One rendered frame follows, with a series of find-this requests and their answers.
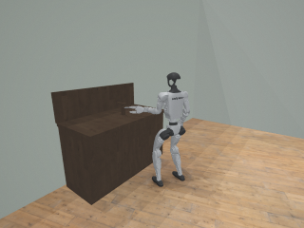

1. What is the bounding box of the robot left shin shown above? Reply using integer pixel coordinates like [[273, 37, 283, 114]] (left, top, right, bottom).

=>
[[152, 150, 162, 181]]

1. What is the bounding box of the robot head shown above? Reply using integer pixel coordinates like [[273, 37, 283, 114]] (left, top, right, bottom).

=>
[[166, 72, 181, 93]]

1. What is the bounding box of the robot right upper arm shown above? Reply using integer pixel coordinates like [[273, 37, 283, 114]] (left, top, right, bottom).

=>
[[182, 91, 190, 114]]

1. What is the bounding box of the counter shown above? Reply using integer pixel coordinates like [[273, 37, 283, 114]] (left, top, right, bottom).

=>
[[51, 83, 164, 205]]

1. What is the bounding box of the right robot forearm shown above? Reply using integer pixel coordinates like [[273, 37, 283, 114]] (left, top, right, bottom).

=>
[[179, 112, 190, 124]]

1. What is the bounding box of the left robot forearm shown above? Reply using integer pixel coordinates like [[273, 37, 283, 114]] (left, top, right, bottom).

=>
[[143, 106, 158, 115]]

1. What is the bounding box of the left robot hand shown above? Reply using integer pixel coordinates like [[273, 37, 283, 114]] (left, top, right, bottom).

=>
[[129, 105, 143, 114]]

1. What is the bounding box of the robot left upper arm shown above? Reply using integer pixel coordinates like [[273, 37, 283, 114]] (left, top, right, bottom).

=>
[[155, 92, 168, 115]]

